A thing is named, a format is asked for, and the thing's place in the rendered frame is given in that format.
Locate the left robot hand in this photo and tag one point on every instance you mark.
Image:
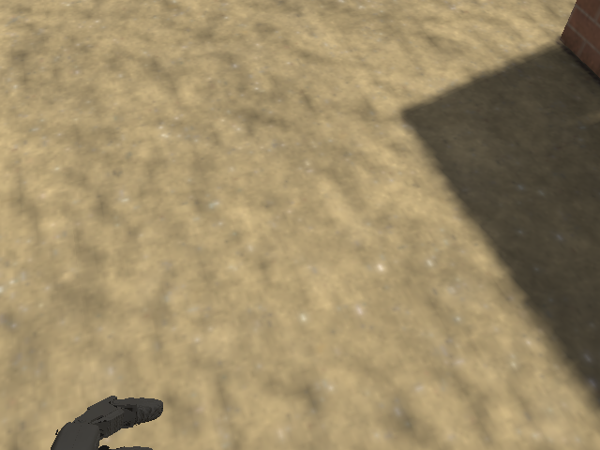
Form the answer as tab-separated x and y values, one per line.
103	419

